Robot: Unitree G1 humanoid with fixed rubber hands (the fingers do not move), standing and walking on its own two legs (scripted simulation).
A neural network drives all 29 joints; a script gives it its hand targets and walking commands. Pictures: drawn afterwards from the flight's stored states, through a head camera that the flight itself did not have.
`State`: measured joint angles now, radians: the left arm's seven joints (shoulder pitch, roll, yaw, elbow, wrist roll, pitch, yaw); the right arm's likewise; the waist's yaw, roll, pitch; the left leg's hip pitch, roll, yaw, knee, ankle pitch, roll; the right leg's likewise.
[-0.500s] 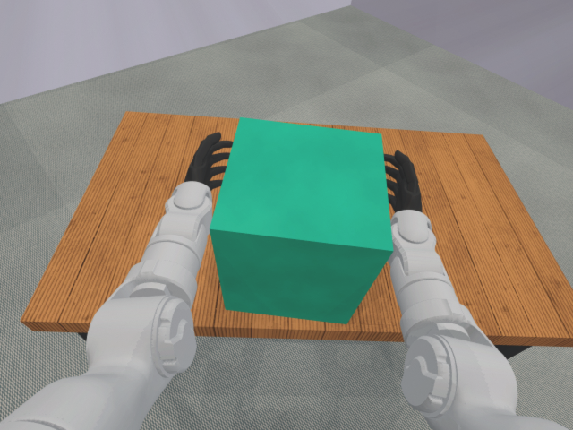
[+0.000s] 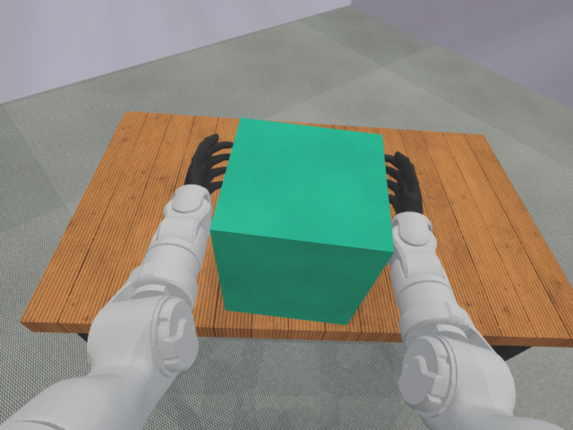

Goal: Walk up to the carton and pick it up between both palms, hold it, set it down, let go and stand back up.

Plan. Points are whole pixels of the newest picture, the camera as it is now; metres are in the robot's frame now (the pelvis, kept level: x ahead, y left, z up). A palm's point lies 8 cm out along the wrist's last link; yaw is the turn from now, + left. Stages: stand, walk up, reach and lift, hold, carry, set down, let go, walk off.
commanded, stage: set down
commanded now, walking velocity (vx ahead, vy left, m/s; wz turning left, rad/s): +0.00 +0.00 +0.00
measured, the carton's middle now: (297, 229) +0.41 +0.01 +0.03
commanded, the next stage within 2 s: none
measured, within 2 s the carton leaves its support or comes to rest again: neither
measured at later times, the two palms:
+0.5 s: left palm (200, 187) +0.43 +0.16 +0.09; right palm (404, 208) +0.41 -0.14 +0.10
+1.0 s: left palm (198, 215) +0.40 +0.16 +0.06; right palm (400, 259) +0.36 -0.15 +0.04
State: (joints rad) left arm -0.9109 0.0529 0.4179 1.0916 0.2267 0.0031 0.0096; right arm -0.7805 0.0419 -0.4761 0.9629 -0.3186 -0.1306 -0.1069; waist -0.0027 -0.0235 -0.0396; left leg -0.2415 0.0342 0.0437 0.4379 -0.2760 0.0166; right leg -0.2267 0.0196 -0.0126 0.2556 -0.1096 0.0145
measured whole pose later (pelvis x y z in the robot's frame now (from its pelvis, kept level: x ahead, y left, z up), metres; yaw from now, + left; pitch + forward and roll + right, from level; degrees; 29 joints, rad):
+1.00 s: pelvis -0.01 -0.01 +0.00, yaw +0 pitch +7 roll -2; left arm -0.76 0.08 0.24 0.97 0.21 -0.03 0.03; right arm -0.62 0.03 -0.25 1.02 0.06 -0.30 -0.16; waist 0.00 -0.02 -0.03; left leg -0.31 0.03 0.04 0.44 -0.25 0.02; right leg -0.31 0.02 -0.01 0.29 -0.10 0.01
